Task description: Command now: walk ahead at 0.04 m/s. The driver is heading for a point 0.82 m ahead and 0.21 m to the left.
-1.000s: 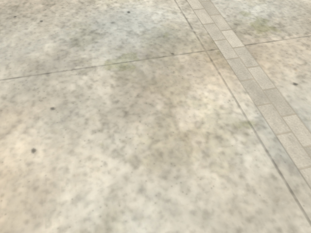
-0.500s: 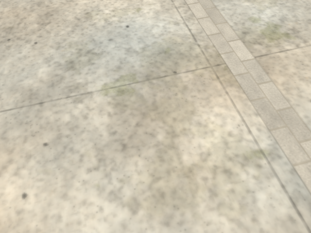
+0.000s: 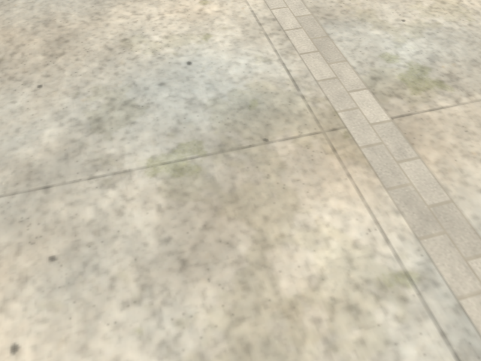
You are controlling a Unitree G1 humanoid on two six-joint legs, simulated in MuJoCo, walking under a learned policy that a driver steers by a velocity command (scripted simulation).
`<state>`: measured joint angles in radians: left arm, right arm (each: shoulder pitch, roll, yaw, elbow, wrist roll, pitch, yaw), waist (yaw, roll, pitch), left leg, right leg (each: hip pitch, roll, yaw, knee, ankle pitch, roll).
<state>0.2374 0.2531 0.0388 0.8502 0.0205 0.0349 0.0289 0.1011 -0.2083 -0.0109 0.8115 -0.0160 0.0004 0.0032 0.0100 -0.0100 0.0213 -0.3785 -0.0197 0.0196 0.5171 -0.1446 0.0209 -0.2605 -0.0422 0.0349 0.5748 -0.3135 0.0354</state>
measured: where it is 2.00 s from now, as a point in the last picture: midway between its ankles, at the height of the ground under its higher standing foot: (243, 314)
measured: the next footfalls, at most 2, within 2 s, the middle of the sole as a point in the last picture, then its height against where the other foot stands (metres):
right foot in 1.32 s outside the picture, level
left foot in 1.86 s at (190, 297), level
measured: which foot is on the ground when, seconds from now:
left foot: down 0.00-1.00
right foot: down 0.00-0.84, up 0.86-1.00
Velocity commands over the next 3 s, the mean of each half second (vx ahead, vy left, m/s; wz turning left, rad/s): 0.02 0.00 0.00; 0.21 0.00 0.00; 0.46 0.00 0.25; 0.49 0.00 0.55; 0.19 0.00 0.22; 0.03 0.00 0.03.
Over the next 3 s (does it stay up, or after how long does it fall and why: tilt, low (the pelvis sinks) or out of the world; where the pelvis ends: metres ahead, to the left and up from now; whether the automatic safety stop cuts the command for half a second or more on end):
stays up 0.85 0.20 0.00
